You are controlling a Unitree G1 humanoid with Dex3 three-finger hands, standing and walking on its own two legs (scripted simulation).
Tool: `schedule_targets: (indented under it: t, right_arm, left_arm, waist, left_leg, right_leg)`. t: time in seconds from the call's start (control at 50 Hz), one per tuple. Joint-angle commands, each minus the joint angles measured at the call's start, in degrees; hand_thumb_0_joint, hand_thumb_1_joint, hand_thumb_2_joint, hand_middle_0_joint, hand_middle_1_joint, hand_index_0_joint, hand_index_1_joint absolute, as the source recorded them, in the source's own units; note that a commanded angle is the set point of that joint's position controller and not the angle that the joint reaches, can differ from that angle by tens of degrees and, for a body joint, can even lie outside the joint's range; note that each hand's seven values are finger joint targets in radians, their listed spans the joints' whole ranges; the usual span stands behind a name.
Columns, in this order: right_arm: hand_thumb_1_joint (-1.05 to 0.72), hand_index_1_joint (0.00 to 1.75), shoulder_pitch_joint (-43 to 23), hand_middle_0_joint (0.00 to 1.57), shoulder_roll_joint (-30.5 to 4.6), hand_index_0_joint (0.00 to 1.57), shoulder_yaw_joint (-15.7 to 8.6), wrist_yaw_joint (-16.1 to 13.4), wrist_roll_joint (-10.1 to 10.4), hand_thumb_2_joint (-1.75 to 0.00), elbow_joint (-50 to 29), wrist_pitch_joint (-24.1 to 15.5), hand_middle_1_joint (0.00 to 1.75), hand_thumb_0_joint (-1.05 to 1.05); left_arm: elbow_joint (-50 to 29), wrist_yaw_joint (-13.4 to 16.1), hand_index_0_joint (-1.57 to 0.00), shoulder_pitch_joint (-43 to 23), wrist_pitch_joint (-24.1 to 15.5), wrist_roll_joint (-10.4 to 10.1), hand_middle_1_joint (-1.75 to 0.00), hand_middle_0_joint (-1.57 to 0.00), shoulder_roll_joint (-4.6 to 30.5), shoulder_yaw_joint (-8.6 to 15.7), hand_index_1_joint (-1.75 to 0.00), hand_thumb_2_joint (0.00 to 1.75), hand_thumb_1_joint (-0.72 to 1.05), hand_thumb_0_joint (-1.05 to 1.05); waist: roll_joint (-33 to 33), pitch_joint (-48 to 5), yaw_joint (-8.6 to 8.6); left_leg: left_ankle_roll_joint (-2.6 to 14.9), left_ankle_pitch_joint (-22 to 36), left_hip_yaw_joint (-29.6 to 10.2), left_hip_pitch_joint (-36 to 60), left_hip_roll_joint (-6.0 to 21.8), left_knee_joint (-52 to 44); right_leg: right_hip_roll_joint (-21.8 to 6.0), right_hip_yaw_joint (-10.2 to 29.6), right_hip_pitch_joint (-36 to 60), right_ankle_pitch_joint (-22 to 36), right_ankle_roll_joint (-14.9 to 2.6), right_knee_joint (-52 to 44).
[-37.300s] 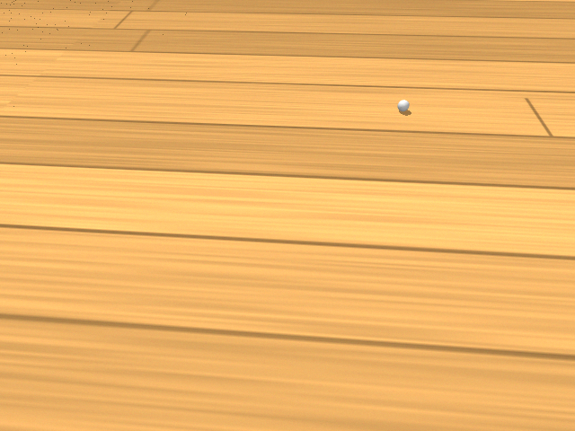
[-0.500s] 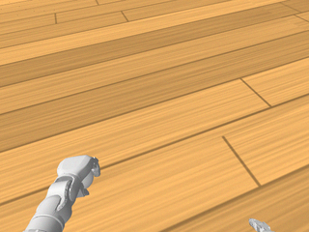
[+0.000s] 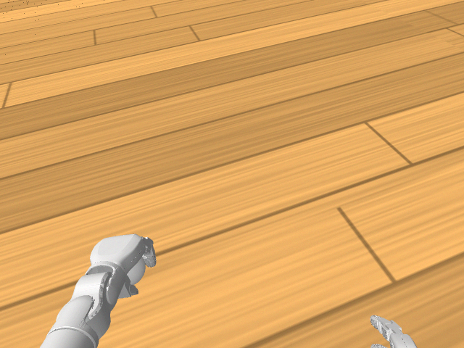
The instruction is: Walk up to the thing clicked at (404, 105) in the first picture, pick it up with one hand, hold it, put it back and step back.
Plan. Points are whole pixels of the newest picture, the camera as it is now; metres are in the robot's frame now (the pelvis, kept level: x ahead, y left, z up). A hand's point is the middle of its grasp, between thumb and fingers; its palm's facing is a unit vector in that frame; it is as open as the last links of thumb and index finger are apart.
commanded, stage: hold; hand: left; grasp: from above
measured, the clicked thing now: (127, 268) +0.31 +0.23 -0.06
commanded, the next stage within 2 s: crouch in 0.84 s
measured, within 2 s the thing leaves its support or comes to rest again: neither
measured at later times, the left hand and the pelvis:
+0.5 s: hand (127, 274) +0.29 +0.22 -0.04, palm faces -0.46 -0.07 -0.88, open 7.8 cm; pelvis +0.00 +0.00 +0.00, yaw +0 degrees
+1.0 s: hand (129, 270) +0.30 +0.22 -0.04, palm faces -0.47 -0.07 -0.88, open 7.8 cm; pelvis +0.01 +0.00 +0.01, yaw +0 degrees
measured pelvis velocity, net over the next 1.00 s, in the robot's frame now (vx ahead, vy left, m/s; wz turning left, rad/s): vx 0.01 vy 0.00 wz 0.00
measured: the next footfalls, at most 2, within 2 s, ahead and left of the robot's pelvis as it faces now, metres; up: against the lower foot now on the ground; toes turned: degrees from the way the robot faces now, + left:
none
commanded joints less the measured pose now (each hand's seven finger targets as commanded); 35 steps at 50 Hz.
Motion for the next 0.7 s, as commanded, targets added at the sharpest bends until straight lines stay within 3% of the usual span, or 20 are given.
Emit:
schedule_targets:
  t: [0.0, 0.16, 0.18, 0.2, 0.24, 0.28, 0.4, 0.42, 0.5, 0.58, 0.64, 0.68]
  right_arm:
    - [-0.91, 0.30, -4.85, 0.20, -7.69, 0.20, -2.51, -0.76, 0.15, -0.90, -7.50, -2.42, 0.30, 0.00]
    - [-0.91, 0.30, -6.00, 0.20, -7.32, 0.20, -2.20, -0.87, 0.35, -0.90, -8.09, -2.43, 0.30, 0.00]
    - [-0.91, 0.30, -5.67, 0.20, -7.44, 0.20, -2.19, -0.91, 0.35, -0.90, -8.16, -2.48, 0.30, 0.00]
    - [-0.91, 0.30, -6.33, 0.20, -7.08, 0.20, -1.95, -0.94, 0.41, -0.90, -8.29, -2.47, 0.30, 0.00]
    - [-0.91, 0.30, -6.11, 0.20, -7.09, 0.20, -1.84, -0.94, 0.48, -0.90, -8.27, -2.45, 0.30, 0.00]
    - [-0.91, 0.30, -6.28, 0.20, -7.14, 0.20, -1.89, -1.05, 0.45, -0.90, -8.23, -2.40, 0.30, 0.00]
    - [-0.91, 0.30, -5.66, 0.20, -7.04, 0.20, -1.99, -1.20, 0.62, -0.90, -8.14, -2.26, 0.30, 0.00]
    - [-0.91, 0.30, -5.39, 0.20, -7.29, 0.20, -2.10, -1.26, 0.48, -0.90, -7.64, -2.13, 0.30, 0.00]
    - [-0.91, 0.30, -5.05, 0.20, -7.27, 0.20, -2.17, -1.22, 0.36, -0.90, -7.18, -1.92, 0.30, 0.00]
    - [-0.91, 0.30, -4.84, 0.20, -7.41, 0.20, -2.36, -1.02, 0.26, -0.90, -6.97, -1.75, 0.30, 0.00]
    - [-0.91, 0.30, -4.73, 0.20, -7.26, 0.20, -2.51, -0.94, 0.23, -0.90, -6.92, -1.58, 0.30, 0.00]
    - [-0.91, 0.30, -4.84, 0.20, -7.07, 0.20, -2.62, -0.88, 0.34, -0.90, -7.23, -1.52, 0.30, 0.00]
  left_arm:
    - [-12.37, 2.61, -0.92, -20.56, -0.23, -0.38, -0.86, -0.87, 13.12, 7.25, -0.81, 0.75, 0.56, 0.00]
    - [-13.29, 1.46, -0.92, -20.07, -0.22, -0.55, -0.86, -0.87, 12.81, 6.77, -0.81, 0.74, 0.55, 0.00]
    - [-13.21, 1.32, -0.91, -20.28, -0.27, -0.46, -0.87, -0.86, 12.97, 6.80, -0.82, 0.76, 0.55, 0.00]
    - [-13.68, 1.18, -0.92, -19.82, -0.28, -0.68, -0.87, -0.87, 13.28, 7.02, -0.82, 0.75, 0.55, 0.00]
    - [-12.64, 0.98, -0.92, -19.36, -0.16, -0.73, -0.88, -0.86, 11.76, 5.97, -0.83, 0.76, 0.56, 0.00]
    - [-12.93, 0.84, -0.90, -19.22, -0.34, -0.63, -0.88, -0.84, 12.88, 7.00, -0.82, 0.72, 0.55, 0.00]
    - [-14.57, 0.63, -0.90, -19.50, -0.52, -0.55, -0.86, -0.84, 11.24, 5.25, -0.81, 0.73, 0.53, 0.00]
    - [-14.42, 1.09, -0.90, -20.77, -0.54, -0.44, -0.85, -0.85, 12.90, 6.67, -0.80, 0.73, 0.53, 0.00]
    - [-12.55, 2.41, -0.89, -21.16, -0.54, 0.52, -0.86, -0.84, 13.33, 7.49, -0.81, 0.76, 0.51, 0.00]
    - [-11.78, 3.00, -0.90, -22.68, -0.36, 0.48, -0.86, -0.85, 12.48, 6.50, -0.81, 0.76, 0.53, 0.00]
    - [-10.57, 2.82, -0.89, -21.11, -0.26, 0.41, -0.87, -0.84, 12.96, 7.11, -0.82, 0.77, 0.50, 0.00]
    - [-12.00, 2.35, -0.89, -21.28, -0.35, 0.41, -0.89, -0.84, 12.04, 6.12, -0.84, 0.79, 0.53, 0.00]
  waist:
    - [-1.28, -14.41, -0.15]
    - [-0.23, -13.40, 0.54]
    - [-1.32, -13.56, -0.03]
    - [-0.99, -12.91, 0.92]
    - [-1.89, -12.03, 0.01]
    - [-0.58, -12.16, 0.58]
    - [-1.60, -14.68, -0.18]
    - [-0.88, -14.83, 0.00]
    - [-0.22, -14.40, 0.17]
    - [-0.54, -14.77, -0.58]
    - [-1.06, -14.87, 0.49]
    - [-0.20, -16.15, 0.73]
  left_leg:
    - [0.96, 6.06, -0.29, 9.43, -1.99, -4.84]
    - [0.81, 6.32, -0.33, 10.07, -1.91, -6.22]
    - [0.98, 6.23, -0.37, 10.01, -1.90, -6.15]
    - [0.95, 5.90, -0.23, 9.48, -2.15, -6.45]
    - [1.02, 4.70, -0.22, 9.41, -2.05, -6.76]
    - [0.83, 4.47, -0.30, 9.61, -1.99, -7.06]
    - [0.99, 9.58, -0.25, 12.08, -2.01, -6.61]
    - [1.02, 9.64, -0.16, 11.92, -2.08, -6.53]
    - [0.79, 9.82, -0.06, 11.70, -1.99, -6.60]
    - [0.87, 10.60, -0.03, 12.40, -2.05, -6.45]
    - [0.87, 11.79, -0.21, 11.74, -2.09, -6.38]
    - [0.86, 12.67, 0.04, 12.38, -2.23, -6.37]
  right_leg:
    - [2.50, -0.95, 2.32, 5.61, -1.44, -6.52]
    - [2.51, -1.15, 3.12, 5.50, -1.69, -7.45]
    - [2.52, -0.98, 3.18, 5.63, -1.55, -7.60]
    - [2.35, -1.03, 3.76, 5.06, -1.55, -7.99]
    - [2.47, -0.90, 2.76, 4.06, -1.54, -8.28]
    - [2.53, -1.08, 2.91, 3.61, -1.74, -8.29]
    - [2.57, -1.11, 4.49, 8.81, -1.59, -7.70]
    - [2.48, -1.09, 4.38, 9.04, -1.57, -7.85]
    - [2.58, -1.29, 3.96, 8.87, -1.81, -7.66]
    - [2.38, -1.13, 4.28, 10.02, -1.64, -7.84]
    - [2.33, -1.39, 5.38, 10.95, -1.60, -7.82]
    - [2.30, -1.32, 5.81, 11.82, -1.66, -7.81]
